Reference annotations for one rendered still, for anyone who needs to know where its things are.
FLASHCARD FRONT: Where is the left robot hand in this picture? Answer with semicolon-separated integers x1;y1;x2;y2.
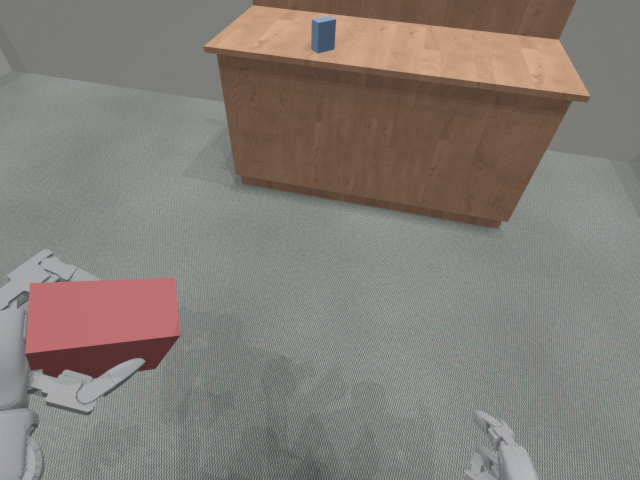
0;249;146;416

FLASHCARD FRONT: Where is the right robot hand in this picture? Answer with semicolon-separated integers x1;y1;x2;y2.
464;410;539;480

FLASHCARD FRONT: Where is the table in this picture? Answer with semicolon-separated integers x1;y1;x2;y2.
204;0;591;229

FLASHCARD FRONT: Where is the sponge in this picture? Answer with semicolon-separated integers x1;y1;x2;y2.
25;278;181;379

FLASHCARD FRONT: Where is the left robot forearm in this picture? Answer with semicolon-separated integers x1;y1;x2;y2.
0;408;44;480

